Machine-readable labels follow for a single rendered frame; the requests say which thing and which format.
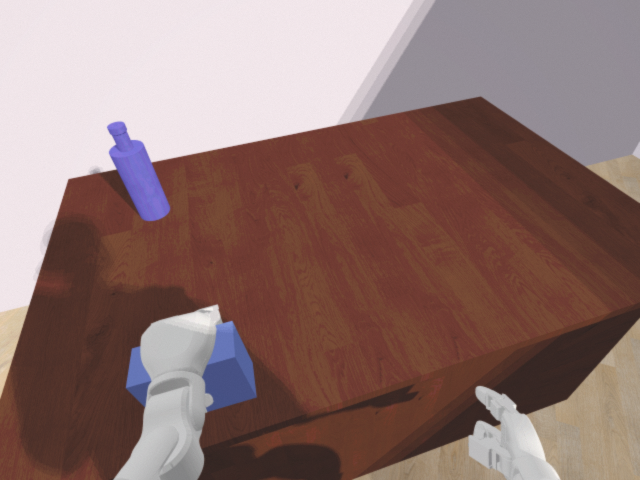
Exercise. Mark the table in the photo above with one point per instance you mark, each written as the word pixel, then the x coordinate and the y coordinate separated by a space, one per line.
pixel 376 272

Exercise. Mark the robot left forearm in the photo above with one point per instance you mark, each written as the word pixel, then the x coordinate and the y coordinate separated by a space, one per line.
pixel 174 415

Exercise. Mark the sponge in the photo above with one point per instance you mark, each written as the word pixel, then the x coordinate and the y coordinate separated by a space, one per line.
pixel 228 376

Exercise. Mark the robot left hand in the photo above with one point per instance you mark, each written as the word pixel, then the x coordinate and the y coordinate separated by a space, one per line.
pixel 181 343

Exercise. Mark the robot right hand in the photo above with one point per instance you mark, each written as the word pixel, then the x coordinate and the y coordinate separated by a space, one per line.
pixel 517 438

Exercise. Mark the robot right forearm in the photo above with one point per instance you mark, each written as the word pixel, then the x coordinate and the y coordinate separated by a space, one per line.
pixel 531 468

